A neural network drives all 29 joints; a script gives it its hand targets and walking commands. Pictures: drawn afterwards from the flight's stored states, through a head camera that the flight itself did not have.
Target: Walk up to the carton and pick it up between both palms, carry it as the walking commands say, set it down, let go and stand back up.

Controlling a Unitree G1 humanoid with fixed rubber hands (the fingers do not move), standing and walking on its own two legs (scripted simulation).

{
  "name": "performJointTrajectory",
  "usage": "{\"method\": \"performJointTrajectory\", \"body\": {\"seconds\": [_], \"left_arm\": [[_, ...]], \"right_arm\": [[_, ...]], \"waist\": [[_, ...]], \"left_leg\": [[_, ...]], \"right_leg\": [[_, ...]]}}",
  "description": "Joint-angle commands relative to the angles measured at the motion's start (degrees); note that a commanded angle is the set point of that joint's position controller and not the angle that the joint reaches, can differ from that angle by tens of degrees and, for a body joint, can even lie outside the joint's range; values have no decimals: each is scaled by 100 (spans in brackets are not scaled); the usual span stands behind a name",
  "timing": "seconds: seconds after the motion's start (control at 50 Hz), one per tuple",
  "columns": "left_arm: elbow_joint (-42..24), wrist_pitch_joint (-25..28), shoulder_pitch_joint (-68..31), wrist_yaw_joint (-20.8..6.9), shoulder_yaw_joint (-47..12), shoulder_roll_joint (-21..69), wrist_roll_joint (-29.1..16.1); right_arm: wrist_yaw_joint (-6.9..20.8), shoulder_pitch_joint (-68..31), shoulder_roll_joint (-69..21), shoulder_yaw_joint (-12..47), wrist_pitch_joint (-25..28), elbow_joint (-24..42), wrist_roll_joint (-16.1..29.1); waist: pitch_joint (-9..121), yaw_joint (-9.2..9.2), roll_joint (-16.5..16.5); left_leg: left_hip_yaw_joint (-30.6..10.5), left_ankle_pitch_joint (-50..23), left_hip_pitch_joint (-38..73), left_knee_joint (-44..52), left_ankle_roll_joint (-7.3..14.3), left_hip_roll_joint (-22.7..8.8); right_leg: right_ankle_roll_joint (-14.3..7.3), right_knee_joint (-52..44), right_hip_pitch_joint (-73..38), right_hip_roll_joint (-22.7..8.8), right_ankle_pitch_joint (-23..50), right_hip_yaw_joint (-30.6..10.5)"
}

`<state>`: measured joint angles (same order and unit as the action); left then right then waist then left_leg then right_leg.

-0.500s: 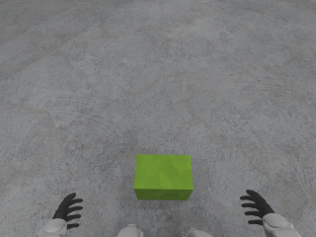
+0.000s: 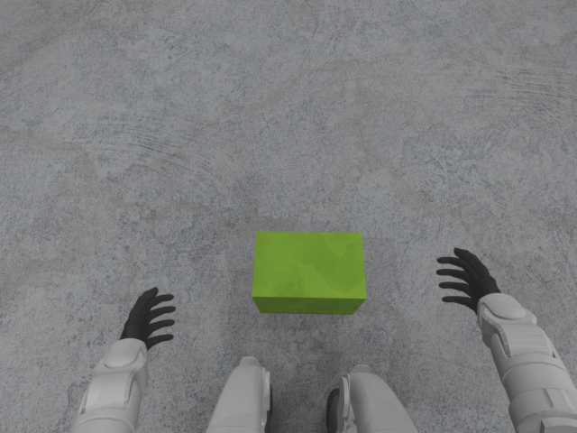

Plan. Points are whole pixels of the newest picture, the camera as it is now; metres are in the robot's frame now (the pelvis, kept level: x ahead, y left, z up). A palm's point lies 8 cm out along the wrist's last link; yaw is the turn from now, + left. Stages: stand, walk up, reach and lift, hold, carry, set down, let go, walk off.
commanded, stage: reach and lift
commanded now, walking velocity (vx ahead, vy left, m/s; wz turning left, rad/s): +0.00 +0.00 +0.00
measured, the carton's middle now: (307, 275) +0.47 -0.01 -0.58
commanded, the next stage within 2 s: none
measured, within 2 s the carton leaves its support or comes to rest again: neither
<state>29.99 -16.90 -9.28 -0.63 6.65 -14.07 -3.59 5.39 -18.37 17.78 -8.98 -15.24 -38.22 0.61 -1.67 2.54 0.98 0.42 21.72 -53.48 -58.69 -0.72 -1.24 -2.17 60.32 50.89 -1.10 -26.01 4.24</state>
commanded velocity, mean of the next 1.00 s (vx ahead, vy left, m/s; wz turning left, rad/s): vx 0.00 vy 0.00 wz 0.00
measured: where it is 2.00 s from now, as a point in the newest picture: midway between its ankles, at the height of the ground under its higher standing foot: outside the picture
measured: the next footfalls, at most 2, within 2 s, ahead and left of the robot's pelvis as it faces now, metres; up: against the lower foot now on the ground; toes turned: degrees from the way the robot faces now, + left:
none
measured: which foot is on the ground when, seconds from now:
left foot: down 0.00-1.00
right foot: down 0.00-1.00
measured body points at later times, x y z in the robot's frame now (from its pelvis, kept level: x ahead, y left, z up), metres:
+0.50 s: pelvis -0.03 +0.01 -0.03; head +0.22 +0.00 +0.34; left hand +0.41 +0.25 -0.12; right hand +0.43 -0.26 -0.12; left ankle +0.06 +0.13 -0.66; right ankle +0.03 -0.10 -0.66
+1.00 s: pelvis -0.02 +0.01 -0.06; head +0.29 -0.01 +0.26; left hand +0.49 +0.23 -0.17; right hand +0.49 -0.27 -0.16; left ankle +0.06 +0.13 -0.66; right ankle +0.03 -0.10 -0.66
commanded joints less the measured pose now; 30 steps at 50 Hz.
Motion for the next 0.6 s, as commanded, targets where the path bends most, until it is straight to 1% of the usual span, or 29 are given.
{"method": "performJointTrajectory", "body": {"seconds": [0.0,0.06,0.16,0.3,0.42,0.58], "left_arm": [[-329,22,-1032,42,200,-642,-72],[-90,37,-1539,50,305,-686,-84],[191,129,-2384,36,540,-836,-76],[445,224,-3485,-16,811,-1061,-88],[623,313,-4240,-61,918,-1221,-153],[816,490,-5082,-110,1062,-1292,-140]], "right_arm": [[32,-1075,953,-284,60,190,79],[61,-1620,1048,-320,77,-52,126],[80,-2547,1161,-365,146,-304,205],[85,-3654,1337,-499,194,-550,206],[100,-4322,1514,-634,268,-723,200],[161,-5022,1652,-850,461,-879,163]], "waist": [[2479,-83,-113],[2670,-52,-70],[3208,3,35],[4035,-29,105],[4715,-87,98],[5398,-168,79]], "left_leg": [[6,-906,1276,512,-113,261],[34,-770,1029,469,-110,257],[102,-723,618,386,-97,272],[190,-780,266,281,-84,305],[188,-1163,112,184,-56,345],[57,-2003,-21,-27,-21,397]], "right_leg": [[120,-866,-600,198,903,-401],[124,-808,-427,190,817,-419],[160,-704,-258,183,872,-463],[205,-605,26,218,982,-435],[208,-437,226,285,1452,-399],[191,-153,534,361,2363,-446]]}}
